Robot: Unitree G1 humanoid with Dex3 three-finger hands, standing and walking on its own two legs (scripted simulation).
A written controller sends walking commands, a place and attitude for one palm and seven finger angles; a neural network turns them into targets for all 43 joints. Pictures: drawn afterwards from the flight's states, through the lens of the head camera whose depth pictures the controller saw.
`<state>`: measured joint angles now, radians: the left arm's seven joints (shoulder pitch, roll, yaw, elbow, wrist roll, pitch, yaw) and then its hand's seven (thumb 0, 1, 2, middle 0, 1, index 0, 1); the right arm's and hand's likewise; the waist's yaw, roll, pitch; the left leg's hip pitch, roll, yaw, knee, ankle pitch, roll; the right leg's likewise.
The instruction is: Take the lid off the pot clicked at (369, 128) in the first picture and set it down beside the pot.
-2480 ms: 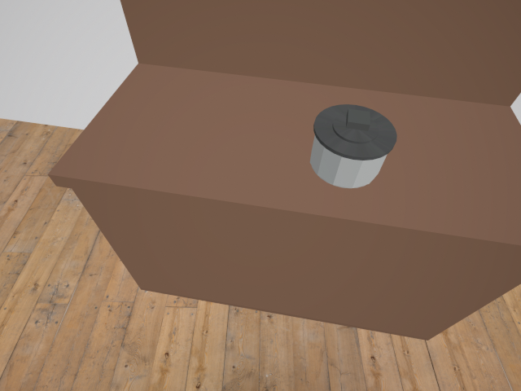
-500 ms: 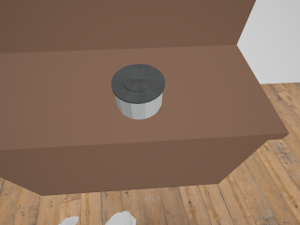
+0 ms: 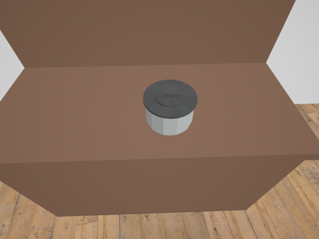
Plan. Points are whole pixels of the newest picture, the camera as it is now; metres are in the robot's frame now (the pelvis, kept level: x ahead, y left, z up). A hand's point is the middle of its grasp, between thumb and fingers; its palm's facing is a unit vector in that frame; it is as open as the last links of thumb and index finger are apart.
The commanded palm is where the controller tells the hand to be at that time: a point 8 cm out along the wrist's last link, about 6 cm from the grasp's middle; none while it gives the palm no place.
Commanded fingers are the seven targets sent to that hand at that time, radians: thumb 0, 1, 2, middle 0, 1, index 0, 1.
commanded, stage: come to a stop and stand still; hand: left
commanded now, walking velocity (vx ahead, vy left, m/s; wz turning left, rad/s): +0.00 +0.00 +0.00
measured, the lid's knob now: (170, 90) +0.52 +0.01 +0.08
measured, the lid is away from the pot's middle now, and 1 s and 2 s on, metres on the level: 0.00 0.00 0.00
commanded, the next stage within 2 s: look again from close up in 0.08 s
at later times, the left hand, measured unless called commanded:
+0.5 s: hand out of the picture +0.02 +0.15 -0.17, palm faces +0.02 -0.98 -0.18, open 7.4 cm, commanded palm none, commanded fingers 0.00 0.90 0.90 -0.20 -0.30 -0.20 -0.30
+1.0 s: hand out of the picture +0.01 +0.13 -0.17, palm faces +0.03 -0.98 -0.17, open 7.4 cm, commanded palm none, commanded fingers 0.00 0.90 0.90 -0.20 -0.30 -0.20 -0.30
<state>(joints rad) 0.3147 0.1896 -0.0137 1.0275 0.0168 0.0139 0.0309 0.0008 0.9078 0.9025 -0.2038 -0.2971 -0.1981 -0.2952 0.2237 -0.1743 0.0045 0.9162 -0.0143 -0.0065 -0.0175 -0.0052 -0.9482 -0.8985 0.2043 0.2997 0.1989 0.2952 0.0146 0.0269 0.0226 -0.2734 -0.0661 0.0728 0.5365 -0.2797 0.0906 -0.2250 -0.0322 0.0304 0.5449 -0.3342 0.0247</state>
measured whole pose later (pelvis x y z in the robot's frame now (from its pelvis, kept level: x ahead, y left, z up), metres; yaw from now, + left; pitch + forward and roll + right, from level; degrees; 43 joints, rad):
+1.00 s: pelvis +0.02 -0.04 +0.01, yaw +1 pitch +0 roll +0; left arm 0.30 0.15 -0.02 1.09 0.01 -0.01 0.04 0.00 0.91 0.90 -0.20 -0.30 -0.20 -0.30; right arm 0.27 -0.14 0.01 1.12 -0.01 -0.02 -0.04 0.01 -0.93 -0.90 0.20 0.30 0.20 0.29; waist 0.01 -0.02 0.06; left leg -0.18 -0.03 0.04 0.44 -0.26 0.03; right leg -0.12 0.01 0.00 0.44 -0.32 -0.01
